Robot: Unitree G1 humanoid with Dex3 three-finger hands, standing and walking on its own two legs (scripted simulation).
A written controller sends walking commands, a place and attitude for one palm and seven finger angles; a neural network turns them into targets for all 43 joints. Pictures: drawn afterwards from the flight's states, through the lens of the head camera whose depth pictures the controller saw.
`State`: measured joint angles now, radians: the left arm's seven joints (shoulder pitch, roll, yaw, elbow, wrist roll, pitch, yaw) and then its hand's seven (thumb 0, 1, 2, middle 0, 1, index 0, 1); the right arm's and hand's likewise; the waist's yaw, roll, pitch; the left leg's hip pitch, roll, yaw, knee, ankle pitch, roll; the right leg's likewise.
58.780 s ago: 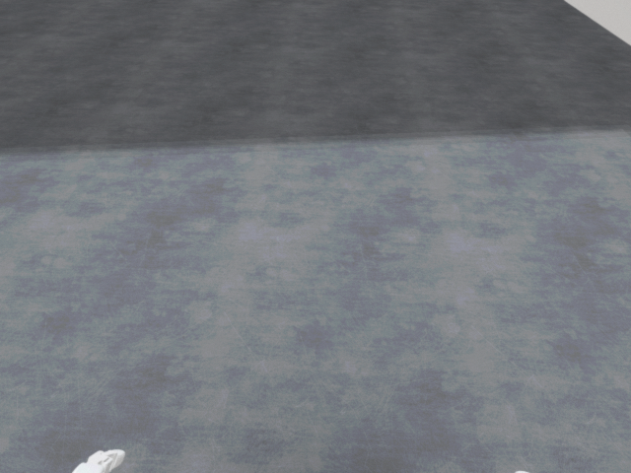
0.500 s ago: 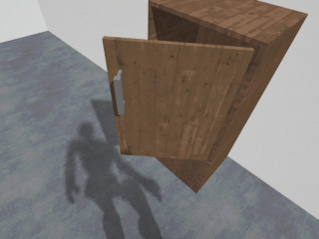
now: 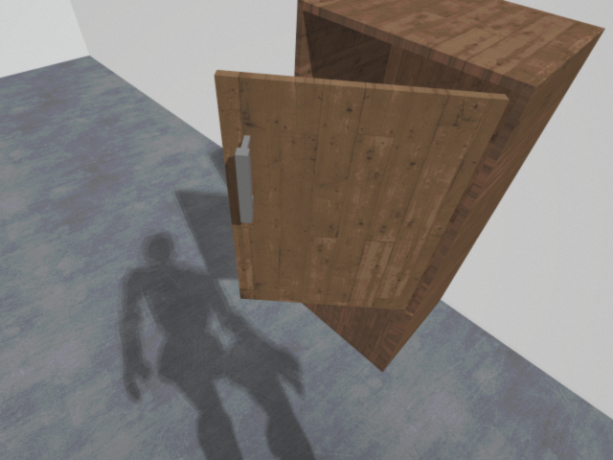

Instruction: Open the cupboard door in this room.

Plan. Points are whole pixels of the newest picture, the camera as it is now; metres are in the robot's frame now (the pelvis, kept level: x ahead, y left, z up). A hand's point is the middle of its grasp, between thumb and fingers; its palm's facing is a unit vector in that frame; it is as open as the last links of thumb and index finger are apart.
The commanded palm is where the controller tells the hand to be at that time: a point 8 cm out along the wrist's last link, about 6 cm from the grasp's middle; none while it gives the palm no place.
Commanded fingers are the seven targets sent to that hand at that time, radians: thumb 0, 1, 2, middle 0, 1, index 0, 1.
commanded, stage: come to a stop and stand still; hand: left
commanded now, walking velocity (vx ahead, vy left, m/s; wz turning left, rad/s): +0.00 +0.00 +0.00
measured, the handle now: (246, 180) +0.53 +0.15 +0.06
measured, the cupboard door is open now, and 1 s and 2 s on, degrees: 41 41 41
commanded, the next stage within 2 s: look again from close up in 0.06 s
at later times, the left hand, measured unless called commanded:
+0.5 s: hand out of the picture +0.01 +0.18 -0.18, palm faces -0.01 -0.98 -0.20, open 7.4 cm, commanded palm none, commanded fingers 0.00 0.90 0.90 -0.20 -0.30 -0.20 -0.30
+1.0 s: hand (182, 382) +0.21 +0.17 +0.00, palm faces +0.20 -0.98 -0.05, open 7.7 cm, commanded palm +0.13 +0.23 -0.05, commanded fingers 0.00 0.60 0.77 -0.22 -0.50 -0.22 -0.50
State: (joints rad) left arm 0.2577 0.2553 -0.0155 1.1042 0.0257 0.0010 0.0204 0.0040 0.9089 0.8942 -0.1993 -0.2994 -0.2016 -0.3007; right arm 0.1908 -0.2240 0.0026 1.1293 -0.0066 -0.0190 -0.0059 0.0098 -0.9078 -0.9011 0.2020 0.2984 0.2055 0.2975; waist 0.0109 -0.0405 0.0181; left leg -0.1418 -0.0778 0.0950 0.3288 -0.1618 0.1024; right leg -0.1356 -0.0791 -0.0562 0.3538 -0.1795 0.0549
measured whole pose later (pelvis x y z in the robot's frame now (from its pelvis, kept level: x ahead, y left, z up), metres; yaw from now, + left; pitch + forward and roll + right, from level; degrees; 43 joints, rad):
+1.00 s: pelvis -0.01 -0.04 -0.04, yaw +3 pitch +6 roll +1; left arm 0.32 0.20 0.17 0.24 -0.23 -0.45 -0.12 0.01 0.81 0.85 -0.21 -0.37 -0.21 -0.37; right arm 0.26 -0.23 0.00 0.73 0.01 -0.25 0.00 0.02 -0.91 -0.90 0.20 0.30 0.21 0.30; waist -0.03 -0.01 -0.10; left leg -0.51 -0.06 0.06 0.74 -0.33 0.05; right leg -0.52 -0.02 -0.06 0.78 -0.36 -0.03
